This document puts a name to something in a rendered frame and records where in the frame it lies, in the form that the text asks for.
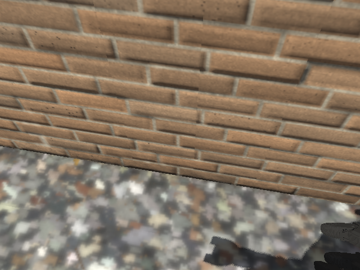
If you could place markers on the right robot hand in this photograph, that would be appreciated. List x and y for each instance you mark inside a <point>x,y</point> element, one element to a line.
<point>337,260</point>

